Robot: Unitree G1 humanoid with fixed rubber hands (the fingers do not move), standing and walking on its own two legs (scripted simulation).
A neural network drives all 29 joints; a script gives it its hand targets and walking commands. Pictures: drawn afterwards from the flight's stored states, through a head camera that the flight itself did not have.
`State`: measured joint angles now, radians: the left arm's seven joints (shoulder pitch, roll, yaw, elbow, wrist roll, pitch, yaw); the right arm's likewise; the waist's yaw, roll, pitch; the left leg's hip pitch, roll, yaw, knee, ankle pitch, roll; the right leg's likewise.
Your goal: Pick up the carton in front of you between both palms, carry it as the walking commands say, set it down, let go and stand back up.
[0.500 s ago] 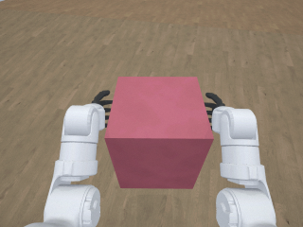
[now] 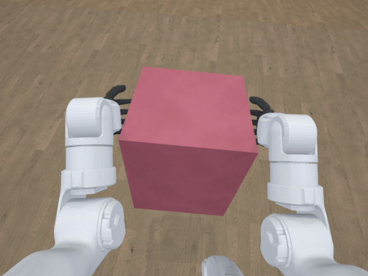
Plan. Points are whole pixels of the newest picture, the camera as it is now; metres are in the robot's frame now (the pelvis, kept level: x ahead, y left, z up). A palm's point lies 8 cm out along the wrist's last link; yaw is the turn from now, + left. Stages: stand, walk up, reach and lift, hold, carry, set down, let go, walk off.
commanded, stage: carry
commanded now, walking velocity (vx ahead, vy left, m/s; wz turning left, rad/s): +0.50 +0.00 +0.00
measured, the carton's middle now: (185, 145) +0.37 -0.02 +0.09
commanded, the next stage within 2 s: none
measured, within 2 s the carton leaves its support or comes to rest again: neither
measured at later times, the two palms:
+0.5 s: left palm (126, 20) +0.72 +0.12 +0.23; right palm (229, 20) +0.74 -0.18 +0.22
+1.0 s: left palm out of the picture +1.08 +0.05 +0.29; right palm out of the picture +1.07 -0.25 +0.29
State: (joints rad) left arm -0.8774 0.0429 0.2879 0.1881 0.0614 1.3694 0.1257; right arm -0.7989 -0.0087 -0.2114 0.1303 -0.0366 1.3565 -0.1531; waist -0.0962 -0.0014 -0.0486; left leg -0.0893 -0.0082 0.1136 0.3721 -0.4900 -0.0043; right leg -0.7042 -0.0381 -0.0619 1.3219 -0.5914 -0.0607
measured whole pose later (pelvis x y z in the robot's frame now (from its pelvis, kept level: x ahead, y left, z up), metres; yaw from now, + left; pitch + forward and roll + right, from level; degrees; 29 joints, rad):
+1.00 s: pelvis +0.70 -0.09 +0.11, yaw -3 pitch +3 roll -2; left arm -0.87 -0.01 0.28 0.20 0.13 1.31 0.11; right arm -0.88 -0.04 -0.28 0.21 -0.05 1.32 -0.14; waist 0.01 0.04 -0.04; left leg -0.32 0.06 0.02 0.98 -0.53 0.00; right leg -0.54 0.01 -0.17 0.73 -0.41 -0.10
